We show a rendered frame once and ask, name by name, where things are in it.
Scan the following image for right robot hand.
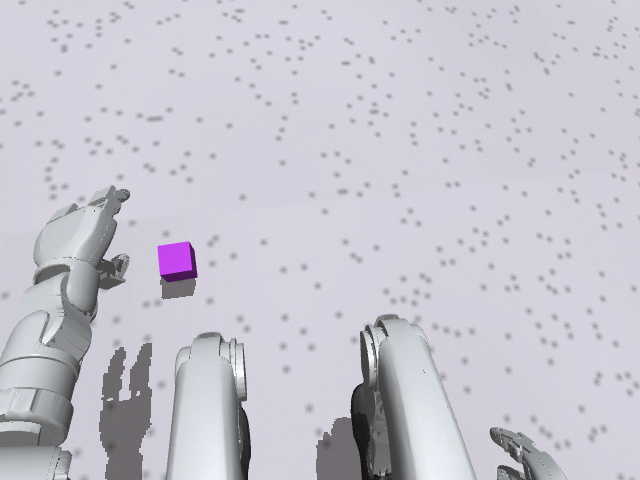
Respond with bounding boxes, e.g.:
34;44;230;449
490;427;568;480

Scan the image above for left robot hand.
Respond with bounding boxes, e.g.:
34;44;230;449
33;185;130;290

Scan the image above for right robot foot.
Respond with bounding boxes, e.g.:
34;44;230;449
351;383;392;480

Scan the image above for left robot arm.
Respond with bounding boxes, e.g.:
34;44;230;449
0;258;100;480

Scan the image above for cube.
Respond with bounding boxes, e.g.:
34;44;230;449
157;241;198;282

